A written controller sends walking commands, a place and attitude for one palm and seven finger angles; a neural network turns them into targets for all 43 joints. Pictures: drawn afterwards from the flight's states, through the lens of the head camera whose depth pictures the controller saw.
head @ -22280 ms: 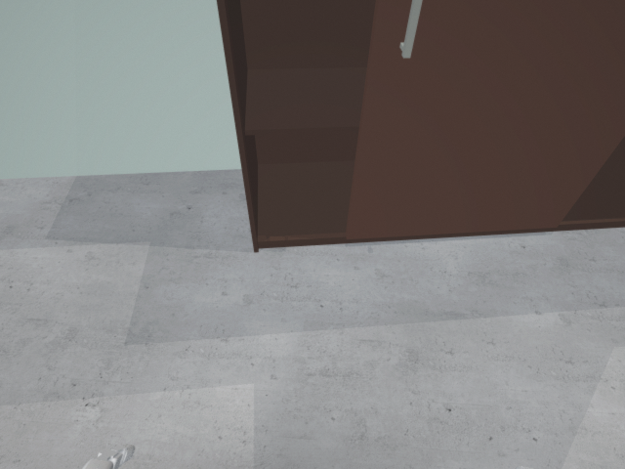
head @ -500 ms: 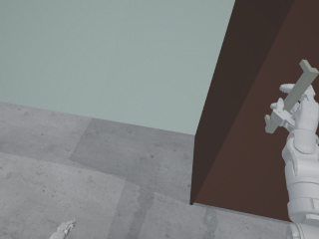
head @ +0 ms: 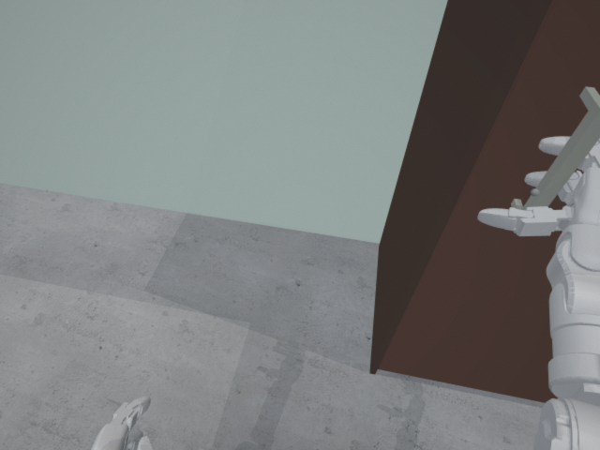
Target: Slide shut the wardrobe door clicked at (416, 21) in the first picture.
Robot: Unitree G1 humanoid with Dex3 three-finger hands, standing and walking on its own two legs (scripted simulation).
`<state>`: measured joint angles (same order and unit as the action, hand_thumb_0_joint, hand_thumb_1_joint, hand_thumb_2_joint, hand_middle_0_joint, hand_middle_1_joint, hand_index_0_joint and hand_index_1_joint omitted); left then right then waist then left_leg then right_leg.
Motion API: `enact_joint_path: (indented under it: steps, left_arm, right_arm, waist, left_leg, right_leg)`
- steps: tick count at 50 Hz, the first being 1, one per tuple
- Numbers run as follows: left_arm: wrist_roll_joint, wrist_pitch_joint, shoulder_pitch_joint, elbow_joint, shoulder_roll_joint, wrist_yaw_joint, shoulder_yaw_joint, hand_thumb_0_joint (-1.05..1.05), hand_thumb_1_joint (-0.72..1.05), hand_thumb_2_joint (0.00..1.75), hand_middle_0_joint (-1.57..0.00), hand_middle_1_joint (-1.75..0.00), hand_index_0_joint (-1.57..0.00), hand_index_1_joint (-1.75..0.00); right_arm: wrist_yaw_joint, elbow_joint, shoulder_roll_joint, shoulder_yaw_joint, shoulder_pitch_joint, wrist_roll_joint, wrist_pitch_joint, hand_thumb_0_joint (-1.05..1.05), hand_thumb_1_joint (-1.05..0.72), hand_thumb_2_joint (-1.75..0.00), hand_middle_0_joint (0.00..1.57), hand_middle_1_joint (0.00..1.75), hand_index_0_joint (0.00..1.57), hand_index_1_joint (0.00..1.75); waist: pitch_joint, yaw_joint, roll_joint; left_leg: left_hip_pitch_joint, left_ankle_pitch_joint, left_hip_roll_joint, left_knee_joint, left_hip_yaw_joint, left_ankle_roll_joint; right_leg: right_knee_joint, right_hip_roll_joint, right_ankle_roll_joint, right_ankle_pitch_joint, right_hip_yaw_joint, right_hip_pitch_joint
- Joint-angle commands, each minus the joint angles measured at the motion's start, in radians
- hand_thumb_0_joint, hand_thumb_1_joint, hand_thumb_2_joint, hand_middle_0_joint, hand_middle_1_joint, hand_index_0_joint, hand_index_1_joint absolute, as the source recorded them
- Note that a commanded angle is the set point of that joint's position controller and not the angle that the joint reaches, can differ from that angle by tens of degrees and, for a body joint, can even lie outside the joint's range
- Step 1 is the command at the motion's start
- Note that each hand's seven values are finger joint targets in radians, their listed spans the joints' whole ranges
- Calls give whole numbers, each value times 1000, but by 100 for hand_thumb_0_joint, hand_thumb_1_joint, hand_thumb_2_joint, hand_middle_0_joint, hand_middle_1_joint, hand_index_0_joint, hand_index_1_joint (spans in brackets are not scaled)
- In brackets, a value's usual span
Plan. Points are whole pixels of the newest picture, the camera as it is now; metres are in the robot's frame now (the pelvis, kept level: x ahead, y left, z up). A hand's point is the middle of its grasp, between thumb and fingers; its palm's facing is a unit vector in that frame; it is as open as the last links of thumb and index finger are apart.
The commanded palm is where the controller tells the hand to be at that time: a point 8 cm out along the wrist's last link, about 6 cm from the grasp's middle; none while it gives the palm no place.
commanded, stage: loosen the grip on the handle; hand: right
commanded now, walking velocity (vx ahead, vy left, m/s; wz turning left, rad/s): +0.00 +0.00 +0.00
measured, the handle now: (551, 168) +0.46 -0.29 +0.17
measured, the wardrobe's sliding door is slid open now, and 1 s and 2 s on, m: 0.00 0.00 0.00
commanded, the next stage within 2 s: slip the hand off the handle in 0.16 s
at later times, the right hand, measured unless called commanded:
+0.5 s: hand (562, 201) +0.41 -0.30 +0.15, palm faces +0.43 +0.89 -0.16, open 14.5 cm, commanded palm +0.37 -0.33 +0.16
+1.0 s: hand (599, 211) +0.40 -0.34 +0.15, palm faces +0.39 +0.90 -0.17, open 14.7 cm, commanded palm +0.34 -0.37 +0.16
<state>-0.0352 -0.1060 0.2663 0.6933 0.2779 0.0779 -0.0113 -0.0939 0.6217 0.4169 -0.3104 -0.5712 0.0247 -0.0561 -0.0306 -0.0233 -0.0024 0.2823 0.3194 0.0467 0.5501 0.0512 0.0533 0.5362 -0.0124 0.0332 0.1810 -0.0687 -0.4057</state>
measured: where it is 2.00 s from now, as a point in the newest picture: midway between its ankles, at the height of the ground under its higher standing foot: outside the picture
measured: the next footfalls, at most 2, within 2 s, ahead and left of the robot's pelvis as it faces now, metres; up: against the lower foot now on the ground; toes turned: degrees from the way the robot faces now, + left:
none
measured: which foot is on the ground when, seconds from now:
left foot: down 0.00-1.00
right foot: down 0.00-1.00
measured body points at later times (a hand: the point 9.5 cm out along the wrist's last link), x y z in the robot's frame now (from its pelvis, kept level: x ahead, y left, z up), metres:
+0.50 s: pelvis +0.01 -0.02 +0.00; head +0.02 -0.02 +0.45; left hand +0.14 +0.24 -0.10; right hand +0.38 -0.34 +0.16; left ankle -0.02 +0.08 -0.73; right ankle +0.06 -0.10 -0.73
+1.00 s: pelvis +0.00 -0.03 +0.00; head +0.02 -0.04 +0.45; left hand +0.10 +0.24 -0.11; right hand +0.37 -0.38 +0.16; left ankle -0.02 +0.08 -0.73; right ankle +0.06 -0.10 -0.73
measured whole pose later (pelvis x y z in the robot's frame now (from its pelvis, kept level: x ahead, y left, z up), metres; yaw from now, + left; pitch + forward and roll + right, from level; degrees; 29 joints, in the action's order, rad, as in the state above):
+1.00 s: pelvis +0.00 -0.03 +0.00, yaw +0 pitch +4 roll +2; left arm -0.03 -0.09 0.33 0.69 0.27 0.10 -0.02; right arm 0.04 0.63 0.51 -0.41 -0.48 0.09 -0.11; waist -0.06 -0.03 0.02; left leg 0.32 0.33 0.03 0.57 0.04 0.02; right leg 0.60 0.00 0.07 0.22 -0.08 -0.47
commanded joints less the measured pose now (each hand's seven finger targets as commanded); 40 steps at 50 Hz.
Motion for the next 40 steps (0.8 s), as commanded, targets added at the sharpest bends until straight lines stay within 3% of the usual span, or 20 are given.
enact_joint_path:
  steps: [1, 4, 8, 12, 13, 14, 16, 17, 20, 23, 28, 31, 32, 34, 37, 40]
  left_arm:
    - [-1, -40, -51, -127, 129, 19, 42, 0, 90, 90, -20, -30, -20, -30]
    - [4, -42, -40, -124, 123, 21, 48, 0, 90, 90, -20, -30, -20, -30]
    - [8, -43, -23, -118, 123, 16, 52, 0, 90, 90, -20, -30, -20, -30]
    - [8, -38, -34, -118, 121, 17, 52, 0, 90, 90, -20, -30, -20, -30]
    - [11, -27, -4, -89, 129, 24, 51, 0, 90, 90, -20, -30, -20, -30]
    - [11, -19, -11, -105, 129, 23, 44, 0, 90, 90, -20, -30, -20, -30]
    - [8, -11, -28, -116, 127, 29, 46, 0, 90, 90, -20, -30, -20, -30]
    - [9, -8, -28, -125, 122, 29, 44, 0, 90, 90, -20, -30, -20, -30]
    - [5, 1, -34, -134, 117, 33, 38, 0, 90, 90, -20, -30, -20, -30]
    - [4, 4, -33, -138, 121, 37, 40, 0, 90, 90, -20, -30, -20, -30]
    - [6, -7, -25, -130, 121, 41, 37, 0, 90, 90, -20, -30, -20, -30]
    - [4, -12, -14, -111, 133, 51, 37, 0, 90, 90, -20, -30, -20, -30]
    - [2, -13, -10, -107, 136, 55, 36, 0, 90, 90, -20, -30, -20, -30]
    - [-1, -18, -8, -104, 139, 59, 34, 0, 90, 90, -20, -30, -20, -30]
    - [2, -24, 5, -97, 143, 60, 32, 0, 90, 90, -20, -30, -20, -30]
    - [6, -28, 17, -99, 146, 55, 32, 0, 90, 90, -20, -30, -20, -30]
  right_arm:
    - [-13, -246, 273, -41, -465, -4, -40, 0, 55, -20, 29, 120, 29, 120]
    - [-15, -321, 236, -30, -457, 14, -45, 0, 55, -20, 25, 115, 25, 115]
    - [-22, -354, 217, -40, -363, 21, -49, 0, 55, -20, 25, 115, 25, 115]
    - [-41, -410, 199, -29, -364, 21, -33, 0, 55, -20, 25, 115, 25, 115]
    - [-47, -232, 250, -86, -289, 6, -14, 0, 55, -20, 25, 115, 25, 115]
    - [-42, -257, 239, -76, -294, 7, -13, 0, 55, -20, 25, 115, 25, 115]
    - [-38, -287, 282, -104, -310, 2, -7, 0, 55, -20, 25, 115, 25, 115]
    - [-34, -294, 277, -104, -296, 2, -6, 0, 55, -20, 25, 115, 25, 115]
    - [-21, -284, 286, -116, -269, 10, 7, 0, 55, -20, 25, 115, 25, 115]
    - [-7, -297, 320, -138, -298, 18, -6, 0, 55, -20, 25, 115, 25, 115]
    - [31, -314, 286, -70, -368, 6, -65, 0, 55, -20, 25, 115, 25, 115]
    - [59, -250, 323, -93, -398, 26, -76, 0, 55, -20, 25, 115, 25, 115]
    - [69, -210, 342, -103, -399, 28, -74, 0, 55, -20, 25, 115, 25, 115]
    - [84, -193, 354, -96, -446, 34, -76, 0, 55, -20, 25, 115, 25, 115]
    - [93, -140, 402, -125, -449, 26, -87, 0, 55, -20, 25, 115, 25, 115]
    - [98, -128, 414, -131, -452, 21, -112, 0, 55, -20, 25, 115, 25, 115]
  waist:
    - [-251, -3, 45]
    - [-331, 0, 86]
    - [-352, 13, 66]
    - [-336, 6, 41]
    - [-246, -4, -23]
    - [-238, 5, -17]
    - [-255, 14, 12]
    - [-284, 23, 17]
    - [-277, 29, 30]
    - [-280, 20, 27]
    - [-267, -13, 106]
    - [-248, -29, 77]
    - [-240, -27, 61]
    - [-251, -27, 86]
    - [-269, -18, 104]
    - [-291, -14, 111]
  left_leg:
    - [64, -136, -47, -124, -74, -36]
    - [55, -220, -38, -99, -59, -33]
    - [43, -293, -30, -75, -45, -30]
    - [52, -298, -28, -75, -37, -32]
    - [85, -264, -30, -80, -32, -35]
    - [75, -264, -33, -77, -32, -36]
    - [57, -257, -37, -79, -39, -32]
    - [47, -258, -36, -76, -39, -32]
    - [45, -262, -36, -75, -37, -30]
    - [48, -249, -33, -79, -41, -31]
    - [136, -169, -26, -77, -37, -25]
    - [153, -128, -26, -90, -42, -27]
    - [152, -114, -28, -93, -42, -29]
    - [164, -91, -31, -91, -42, -28]
    - [165, -84, -30, -84, -42, -25]
    - [177, -87, -27, -70, -35, -24]
  right_leg:
    - [-27, 1, 31, -40, 54, 235]
    - [-15, -3, 27, -130, 62, 311]
    - [-5, -10, 21, -224, 74, 340]
    - [-8, -17, 20, -246, 82, 352]
    - [-9, -18, 18, -201, 83, 290]
    - [-13, -11, 19, -188, 81, 263]
    - [-15, -11, 20, -179, 76, 267]
    - [-17, -8, 20, -187, 75, 277]
    - [-16, -11, 17, -193, 75, 274]
    - [-14, -14, 19, -179, 75, 274]
    - [-8, -22, 17, -136, 107, 324]
    - [-9, -19, 20, -63, 115, 298]
    - [-15, -18, 19, -38, 117, 279]
    - [-21, -15, 18, 4, 127, 278]
    - [-16, -13, 17, 13, 133, 268]
    - [-10, -15, 15, -4, 143, 279]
